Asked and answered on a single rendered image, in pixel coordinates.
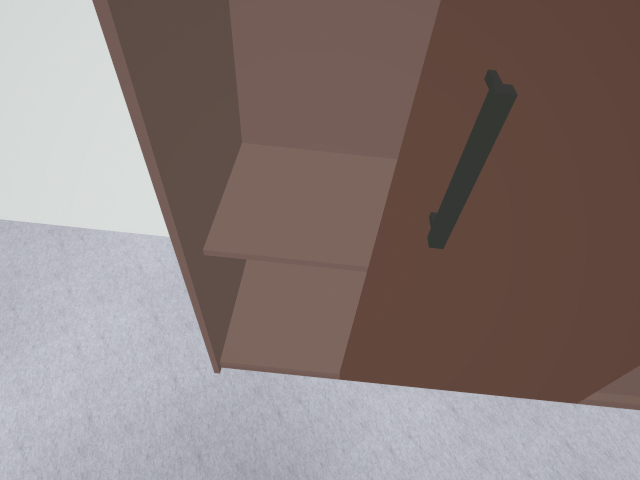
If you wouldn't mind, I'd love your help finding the handle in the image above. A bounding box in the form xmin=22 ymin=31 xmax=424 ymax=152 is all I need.
xmin=427 ymin=70 xmax=518 ymax=249

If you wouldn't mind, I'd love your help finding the wardrobe door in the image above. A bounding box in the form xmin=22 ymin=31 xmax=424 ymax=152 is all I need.
xmin=597 ymin=366 xmax=640 ymax=397
xmin=339 ymin=0 xmax=640 ymax=404

